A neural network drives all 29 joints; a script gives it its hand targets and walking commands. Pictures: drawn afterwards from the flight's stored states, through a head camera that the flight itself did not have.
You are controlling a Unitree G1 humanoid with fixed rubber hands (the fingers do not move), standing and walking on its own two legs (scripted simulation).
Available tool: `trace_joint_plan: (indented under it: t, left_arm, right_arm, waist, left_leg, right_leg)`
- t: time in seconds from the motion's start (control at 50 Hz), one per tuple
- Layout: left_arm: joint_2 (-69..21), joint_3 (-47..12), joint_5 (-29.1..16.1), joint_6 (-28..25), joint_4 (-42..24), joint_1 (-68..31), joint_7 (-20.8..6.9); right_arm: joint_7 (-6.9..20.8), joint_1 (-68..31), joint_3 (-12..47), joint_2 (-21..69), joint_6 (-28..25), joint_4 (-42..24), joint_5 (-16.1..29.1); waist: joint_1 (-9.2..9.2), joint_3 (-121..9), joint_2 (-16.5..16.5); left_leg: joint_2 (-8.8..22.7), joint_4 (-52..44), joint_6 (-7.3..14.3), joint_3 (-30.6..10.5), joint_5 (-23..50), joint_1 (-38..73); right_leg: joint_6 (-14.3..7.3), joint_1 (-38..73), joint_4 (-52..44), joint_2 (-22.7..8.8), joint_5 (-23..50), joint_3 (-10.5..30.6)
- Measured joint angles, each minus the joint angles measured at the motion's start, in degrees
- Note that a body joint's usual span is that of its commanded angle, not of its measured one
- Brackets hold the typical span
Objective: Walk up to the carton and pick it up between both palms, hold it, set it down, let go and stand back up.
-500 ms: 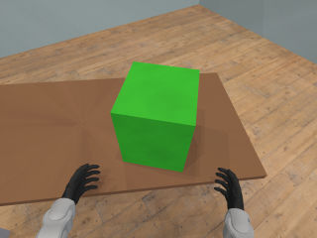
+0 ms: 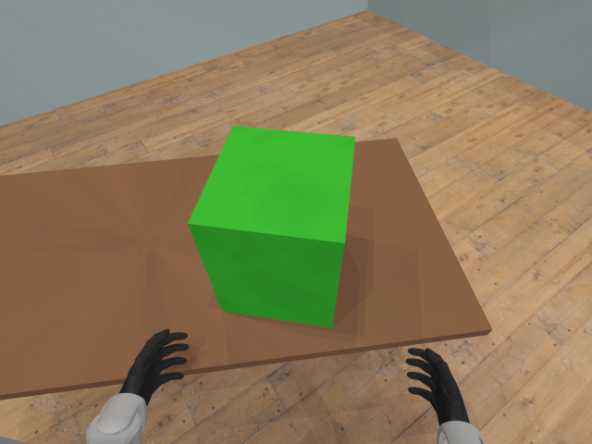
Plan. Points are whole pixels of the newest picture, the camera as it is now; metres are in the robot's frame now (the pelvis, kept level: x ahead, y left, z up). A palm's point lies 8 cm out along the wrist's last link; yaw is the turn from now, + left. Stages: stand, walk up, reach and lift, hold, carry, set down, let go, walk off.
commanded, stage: let go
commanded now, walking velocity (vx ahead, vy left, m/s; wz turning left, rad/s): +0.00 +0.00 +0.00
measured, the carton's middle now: (284, 229) +0.43 +0.05 +0.00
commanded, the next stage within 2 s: stand in 0.42 s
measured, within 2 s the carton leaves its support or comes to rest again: neither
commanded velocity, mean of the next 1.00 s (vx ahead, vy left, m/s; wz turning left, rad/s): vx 0.00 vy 0.00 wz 0.00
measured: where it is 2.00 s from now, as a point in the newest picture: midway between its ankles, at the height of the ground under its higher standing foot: outside the picture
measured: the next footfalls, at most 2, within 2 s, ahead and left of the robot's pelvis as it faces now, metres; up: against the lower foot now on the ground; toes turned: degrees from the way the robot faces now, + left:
none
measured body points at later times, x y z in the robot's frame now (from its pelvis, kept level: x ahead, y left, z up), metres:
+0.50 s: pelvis +0.00 +0.00 +0.00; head -0.01 -0.01 +0.45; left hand +0.20 +0.24 -0.05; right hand +0.16 -0.23 -0.09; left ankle +0.00 +0.13 -0.74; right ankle -0.02 -0.12 -0.74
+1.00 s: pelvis -0.03 +0.00 -0.01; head -0.04 +0.00 +0.44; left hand +0.11 +0.29 -0.09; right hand +0.05 -0.30 -0.12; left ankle +0.00 +0.13 -0.74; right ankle -0.02 -0.12 -0.74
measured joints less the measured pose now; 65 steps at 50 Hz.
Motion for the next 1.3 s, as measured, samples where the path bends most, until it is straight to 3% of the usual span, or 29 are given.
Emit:
trace_joint_plan:
  t: [0.24, 0.42, 0.52, 0.62, 0.84, 1.12, 1.3]
  left_arm:
    - [-1.8, 0.6, 0.5, 2.7, -0.6, 0.6, 2.3]
    - [-4.8, 1.0, 2.5, 6.5, -1.2, 0.1, 6.0]
    - [-4.5, 0.9, 2.3, 6.8, -1.2, 0.6, 6.0]
    - [-3.0, -0.7, 6.3, 1.3, 0.0, 1.8, 5.8]
    - [1.1, -0.6, 6.5, -2.2, 1.5, 4.6, 6.3]
    - [4.6, 1.0, 6.5, 1.2, 11.8, 9.8, 7.1]
    - [3.3, 0.3, 6.6, 0.5, 15.6, 10.3, 6.8]
  right_arm:
    - [3.0, -0.6, -1.7, -2.2, 2.5, 2.3, -1.9]
    - [6.5, -2.3, -4.8, -5.6, 5.9, 5.3, -3.6]
    - [7.0, -1.4, -5.1, -6.9, 6.3, 5.6, -3.9]
    - [8.5, -1.0, -5.1, -10.4, 11.5, 7.3, -4.9]
    - [11.2, 2.7, -7.4, -15.0, 14.6, 11.9, -5.0]
    - [11.0, 2.8, -6.5, -14.8, 14.8, 14.9, -4.6]
    - [10.6, 0.8, -5.4, -13.8, 14.5, 15.9, -4.4]
  waist:
    - [0.66, -0.6, -0.3]
    - [0.15, -1.7, 1.3]
    - [-0.08, -2.7, 1.2]
    - [-0.98, -4.8, 1.0]
    - [-2.20, -6.6, -0.6]
    - [-1.36, -4.2, -0.3]
    - [-0.48, -3.9, -0.4]
  left_leg:
    - [0.1, -1.1, 0.2, 1.3, 0.3, 2.2]
    - [-0.3, -2.1, 0.6, 1.8, 1.0, 1.6]
    - [-0.5, -2.3, 0.6, 1.7, 1.0, 1.1]
    - [-1.0, 0.7, 0.6, 0.5, 0.3, -3.1]
    - [-1.5, 3.7, 0.4, -0.7, 0.0, -6.0]
    - [-1.4, 3.7, 0.2, -2.3, 2.1, -7.5]
    - [-1.8, 2.1, 0.6, -2.7, 3.9, -7.0]
  right_leg:
    - [0.0, 1.3, -0.4, 0.1, 0.4, 1.2]
    - [0.3, 0.2, -0.6, -0.4, 0.8, 1.6]
    - [0.3, -0.6, -0.1, -0.5, 0.4, 1.4]
    - [0.6, -4.5, 3.5, -1.2, -1.1, 0.3]
    - [0.2, -7.5, 7.8, -1.8, -2.7, -0.9]
    - [-0.1, -7.8, 6.6, -1.6, -0.4, -2.2]
    - [0.2, -7.1, 4.9, -1.9, 1.3, -2.4]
